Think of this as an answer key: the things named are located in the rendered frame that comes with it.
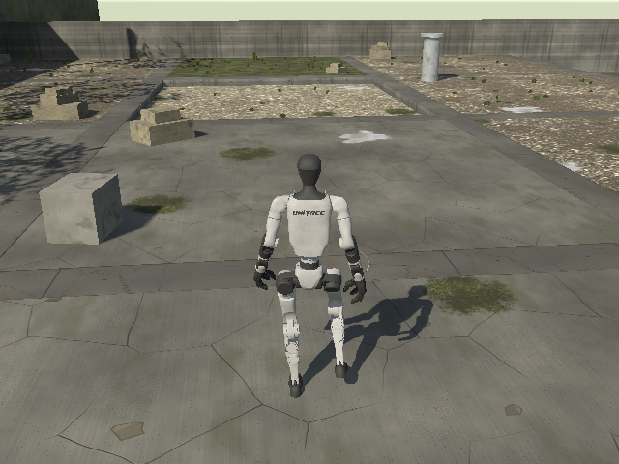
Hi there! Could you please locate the left robot hand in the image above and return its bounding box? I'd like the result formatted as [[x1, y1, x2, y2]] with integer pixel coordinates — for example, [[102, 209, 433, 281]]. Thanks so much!
[[253, 269, 276, 290]]

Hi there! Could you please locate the robot left forearm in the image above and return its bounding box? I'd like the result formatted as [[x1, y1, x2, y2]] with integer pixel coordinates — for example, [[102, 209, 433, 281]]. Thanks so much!
[[255, 233, 274, 273]]

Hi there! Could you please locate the right robot shin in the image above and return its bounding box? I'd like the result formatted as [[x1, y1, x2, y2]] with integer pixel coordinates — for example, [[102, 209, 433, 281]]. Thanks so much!
[[331, 301, 345, 365]]

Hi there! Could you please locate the robot left foot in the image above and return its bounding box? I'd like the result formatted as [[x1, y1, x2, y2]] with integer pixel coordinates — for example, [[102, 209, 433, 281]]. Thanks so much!
[[288, 373, 303, 398]]

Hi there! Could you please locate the robot right forearm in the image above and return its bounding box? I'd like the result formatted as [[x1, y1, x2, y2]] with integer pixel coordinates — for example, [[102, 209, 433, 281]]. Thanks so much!
[[345, 235, 365, 281]]

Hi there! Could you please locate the right robot hand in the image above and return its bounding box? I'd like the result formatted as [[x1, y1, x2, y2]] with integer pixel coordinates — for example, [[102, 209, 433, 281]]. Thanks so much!
[[343, 277, 367, 304]]

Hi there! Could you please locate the left robot upper arm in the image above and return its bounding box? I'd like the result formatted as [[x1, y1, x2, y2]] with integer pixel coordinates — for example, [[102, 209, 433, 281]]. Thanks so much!
[[263, 195, 289, 248]]

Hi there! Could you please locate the right robot upper arm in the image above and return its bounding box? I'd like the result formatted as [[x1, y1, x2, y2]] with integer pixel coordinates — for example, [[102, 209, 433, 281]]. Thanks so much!
[[330, 195, 355, 250]]

